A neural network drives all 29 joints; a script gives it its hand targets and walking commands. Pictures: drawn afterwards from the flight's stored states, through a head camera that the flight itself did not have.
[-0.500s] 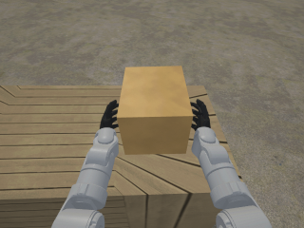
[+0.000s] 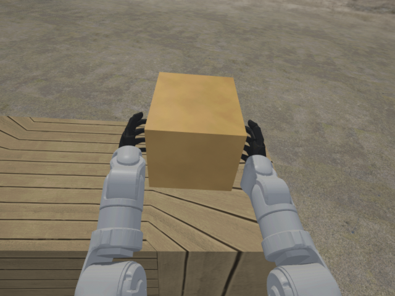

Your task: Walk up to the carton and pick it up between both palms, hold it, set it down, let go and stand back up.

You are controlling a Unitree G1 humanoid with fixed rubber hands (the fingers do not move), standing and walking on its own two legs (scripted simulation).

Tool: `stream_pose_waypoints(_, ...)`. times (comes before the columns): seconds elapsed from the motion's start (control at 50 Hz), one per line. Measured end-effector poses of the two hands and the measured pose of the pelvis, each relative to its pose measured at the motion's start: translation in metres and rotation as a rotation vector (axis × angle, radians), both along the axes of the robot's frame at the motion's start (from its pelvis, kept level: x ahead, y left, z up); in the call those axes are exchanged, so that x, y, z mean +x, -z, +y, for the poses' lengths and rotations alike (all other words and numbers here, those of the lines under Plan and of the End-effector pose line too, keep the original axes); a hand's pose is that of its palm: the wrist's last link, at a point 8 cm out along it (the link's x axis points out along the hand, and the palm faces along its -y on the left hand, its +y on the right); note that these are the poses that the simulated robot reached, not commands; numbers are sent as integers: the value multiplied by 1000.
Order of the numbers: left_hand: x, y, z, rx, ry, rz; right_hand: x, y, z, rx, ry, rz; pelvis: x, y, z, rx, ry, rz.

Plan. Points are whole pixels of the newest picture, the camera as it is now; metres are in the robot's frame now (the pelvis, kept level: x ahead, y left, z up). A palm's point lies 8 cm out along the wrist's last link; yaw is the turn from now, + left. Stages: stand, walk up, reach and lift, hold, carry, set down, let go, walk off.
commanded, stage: reach and lift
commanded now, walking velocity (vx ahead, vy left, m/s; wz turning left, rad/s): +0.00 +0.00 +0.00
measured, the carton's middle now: (193, 128) +0.41 +0.00 +0.17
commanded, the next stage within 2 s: hold in 0.80 s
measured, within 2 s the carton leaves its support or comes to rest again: neither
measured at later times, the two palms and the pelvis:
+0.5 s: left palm (144, 166) +0.36 +0.10 +0.11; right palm (262, 155) +0.36 -0.15 +0.15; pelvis +0.00 -0.02 +0.00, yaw +0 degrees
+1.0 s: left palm (129, 151) +0.35 +0.13 +0.16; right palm (256, 156) +0.34 -0.13 +0.16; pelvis +0.00 +0.00 +0.00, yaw +1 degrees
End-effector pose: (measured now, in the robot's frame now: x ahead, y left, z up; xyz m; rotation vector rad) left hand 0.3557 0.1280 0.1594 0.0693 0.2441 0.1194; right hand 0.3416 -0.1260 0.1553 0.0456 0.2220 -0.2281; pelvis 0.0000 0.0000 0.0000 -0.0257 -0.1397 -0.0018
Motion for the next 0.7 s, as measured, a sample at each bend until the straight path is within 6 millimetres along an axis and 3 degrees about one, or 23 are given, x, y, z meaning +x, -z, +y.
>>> stream_pose_waypoints(0.2, 8, 8, -13, 24, 34, 57, 8, 0, -14, 5, -5, -52, -12, 0, -3, 14, 12, -2)
stream_pose_waypoints(0.34, 5, 44, -21, 39, 35, 146, 14, 23, -22, 28, -39, -54, -8, 0, -9, 18, 16, 20)
stream_pose_waypoints(0.42, 2, 56, -26, 11, 32, 127, 13, 20, -23, 44, -8, -111, -3, 1, -13, 14, 8, 43)
stream_pose_waypoints(0.5, 2, 48, -25, -13, 28, 79, 14, 5, -22, 27, -18, -156, 0, 1, -17, 16, 0, 45)
stream_pose_waypoints(0.6, 7, 24, -20, -4, 9, 41, 20, -16, -17, 7, -25, -176, 1, 1, -19, 18, -10, 19)
stream_pose_waypoints(0.7, 12, 5, -11, 23, -7, 37, 24, -24, -10, 7, -29, -160, 3, 0, -17, 16, -18, -15)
